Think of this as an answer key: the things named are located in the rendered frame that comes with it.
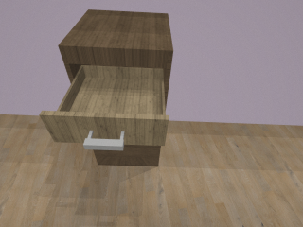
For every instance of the drawer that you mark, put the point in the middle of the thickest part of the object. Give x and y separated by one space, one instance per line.
108 100

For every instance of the handle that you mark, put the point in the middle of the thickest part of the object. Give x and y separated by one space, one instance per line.
104 144

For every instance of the cabinet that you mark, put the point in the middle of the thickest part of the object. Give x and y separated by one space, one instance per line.
121 39

